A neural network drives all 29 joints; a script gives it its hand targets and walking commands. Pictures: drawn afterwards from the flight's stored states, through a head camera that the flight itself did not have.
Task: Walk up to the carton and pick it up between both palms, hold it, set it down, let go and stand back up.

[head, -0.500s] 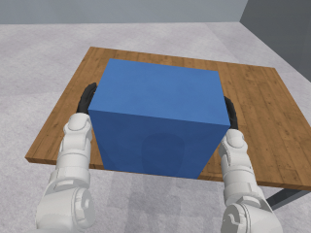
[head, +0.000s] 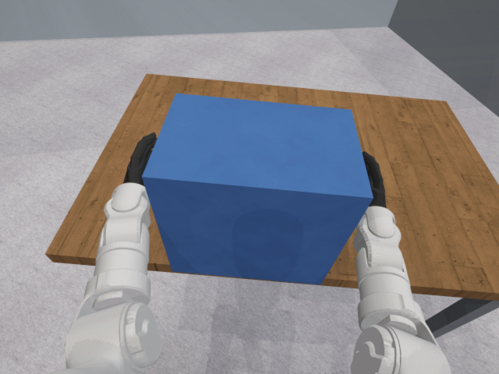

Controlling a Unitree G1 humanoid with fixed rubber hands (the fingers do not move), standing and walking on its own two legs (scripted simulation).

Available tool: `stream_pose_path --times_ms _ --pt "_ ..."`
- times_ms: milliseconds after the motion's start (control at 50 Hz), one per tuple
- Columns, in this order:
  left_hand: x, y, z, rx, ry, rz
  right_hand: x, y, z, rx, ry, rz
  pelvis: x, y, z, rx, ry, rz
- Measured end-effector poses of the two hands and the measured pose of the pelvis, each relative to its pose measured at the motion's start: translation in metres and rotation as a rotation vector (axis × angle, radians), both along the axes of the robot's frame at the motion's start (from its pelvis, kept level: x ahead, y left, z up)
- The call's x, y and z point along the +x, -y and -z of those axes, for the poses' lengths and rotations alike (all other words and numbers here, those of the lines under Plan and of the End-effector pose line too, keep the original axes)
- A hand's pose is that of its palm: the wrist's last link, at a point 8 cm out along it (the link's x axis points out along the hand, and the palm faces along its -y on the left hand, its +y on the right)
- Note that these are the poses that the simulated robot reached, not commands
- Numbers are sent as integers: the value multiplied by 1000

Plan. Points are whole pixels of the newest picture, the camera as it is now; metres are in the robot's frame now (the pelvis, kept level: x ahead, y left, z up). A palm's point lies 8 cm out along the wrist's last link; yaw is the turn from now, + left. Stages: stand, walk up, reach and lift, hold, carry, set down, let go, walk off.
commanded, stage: set down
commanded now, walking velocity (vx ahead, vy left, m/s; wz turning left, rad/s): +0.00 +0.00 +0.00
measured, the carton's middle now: (254, 197) +0.41 +0.03 +0.05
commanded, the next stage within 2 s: none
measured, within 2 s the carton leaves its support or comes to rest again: neither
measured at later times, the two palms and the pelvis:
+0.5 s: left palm (142, 183) +0.40 +0.23 +0.07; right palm (364, 209) +0.40 -0.16 +0.06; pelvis -0.01 +0.00 -0.01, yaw -1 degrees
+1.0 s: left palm (115, 180) +0.39 +0.26 +0.09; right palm (404, 193) +0.40 -0.21 +0.11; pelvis -0.04 -0.01 -0.02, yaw +0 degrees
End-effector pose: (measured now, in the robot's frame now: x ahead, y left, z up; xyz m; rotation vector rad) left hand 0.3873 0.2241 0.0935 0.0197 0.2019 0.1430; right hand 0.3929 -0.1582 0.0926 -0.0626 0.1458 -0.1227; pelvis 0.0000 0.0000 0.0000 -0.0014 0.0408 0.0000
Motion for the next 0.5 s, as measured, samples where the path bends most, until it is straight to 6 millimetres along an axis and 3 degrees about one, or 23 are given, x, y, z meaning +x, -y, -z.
stream_pose_path --times_ms 360,500 --pt "2 0 2 40 22 6 1 0 3 -22 22 -7 -5 2 1 3 3 4" --pt "11 -3 20 27 -34 -12 5 2 31 -2 -127 -31 -10 2 5 -12 -99 20"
